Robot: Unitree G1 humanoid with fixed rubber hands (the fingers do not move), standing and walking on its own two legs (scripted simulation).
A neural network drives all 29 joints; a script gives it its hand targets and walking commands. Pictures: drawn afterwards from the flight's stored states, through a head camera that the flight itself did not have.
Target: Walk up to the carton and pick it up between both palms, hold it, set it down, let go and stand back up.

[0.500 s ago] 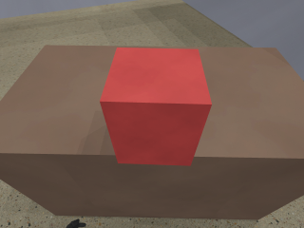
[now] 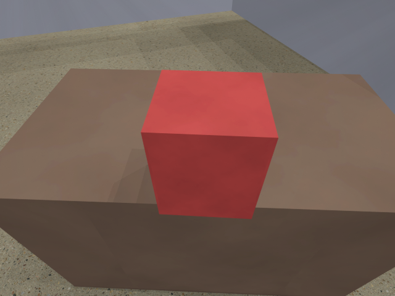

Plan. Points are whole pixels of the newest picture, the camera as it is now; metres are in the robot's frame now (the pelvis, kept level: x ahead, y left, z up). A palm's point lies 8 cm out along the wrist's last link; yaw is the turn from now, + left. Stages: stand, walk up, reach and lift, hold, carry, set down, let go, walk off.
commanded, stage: stand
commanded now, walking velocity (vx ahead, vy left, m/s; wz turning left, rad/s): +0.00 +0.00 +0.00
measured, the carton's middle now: (208, 146) +0.42 +0.00 +0.10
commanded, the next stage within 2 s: none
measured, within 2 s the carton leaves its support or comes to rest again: neither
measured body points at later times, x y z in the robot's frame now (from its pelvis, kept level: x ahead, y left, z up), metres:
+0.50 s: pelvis -0.02 -0.01 +0.00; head -0.02 -0.01 +0.45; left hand -0.03 +0.22 -0.15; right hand -0.03 -0.23 -0.15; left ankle -0.01 +0.10 -0.74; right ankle +0.00 -0.11 -0.74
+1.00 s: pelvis -0.02 -0.01 +0.00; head -0.02 -0.02 +0.45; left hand -0.06 +0.20 -0.16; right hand -0.06 -0.22 -0.16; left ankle -0.01 +0.10 -0.74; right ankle +0.00 -0.11 -0.74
